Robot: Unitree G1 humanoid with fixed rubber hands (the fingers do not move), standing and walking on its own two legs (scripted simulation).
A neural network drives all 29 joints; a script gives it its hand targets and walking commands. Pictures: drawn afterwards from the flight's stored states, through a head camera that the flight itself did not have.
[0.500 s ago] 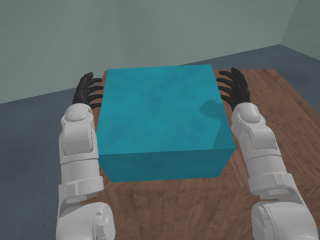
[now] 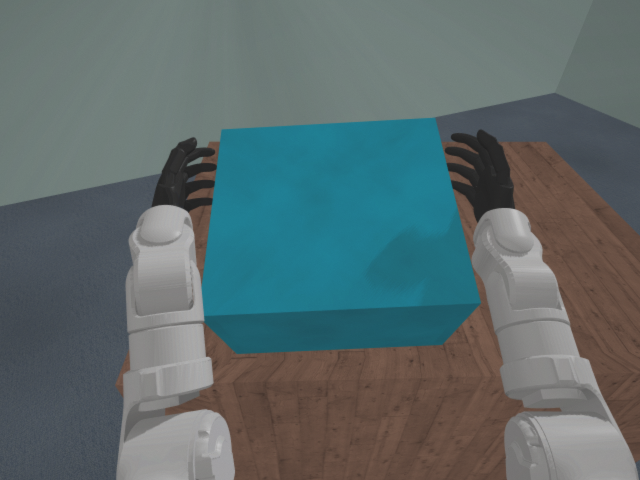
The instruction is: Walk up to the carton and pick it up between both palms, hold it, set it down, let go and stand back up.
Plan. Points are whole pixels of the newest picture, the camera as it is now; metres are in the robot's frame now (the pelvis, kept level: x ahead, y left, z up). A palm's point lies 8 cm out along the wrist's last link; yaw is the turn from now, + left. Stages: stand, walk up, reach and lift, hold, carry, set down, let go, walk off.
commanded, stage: set down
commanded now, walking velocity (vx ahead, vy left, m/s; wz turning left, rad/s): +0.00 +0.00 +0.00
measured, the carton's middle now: (333, 238) +0.38 -0.01 +0.14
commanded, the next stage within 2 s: none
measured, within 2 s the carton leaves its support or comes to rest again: neither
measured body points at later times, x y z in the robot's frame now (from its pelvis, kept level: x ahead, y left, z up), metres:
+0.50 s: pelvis +0.03 -0.01 +0.00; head +0.01 +0.01 +0.45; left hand +0.41 +0.16 +0.16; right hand +0.40 -0.20 +0.16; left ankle +0.02 +0.11 -0.75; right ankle +0.01 -0.12 -0.75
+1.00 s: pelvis +0.02 -0.01 +0.00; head +0.01 +0.02 +0.45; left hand +0.41 +0.15 +0.14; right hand +0.40 -0.22 +0.15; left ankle +0.02 +0.11 -0.75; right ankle +0.01 -0.12 -0.75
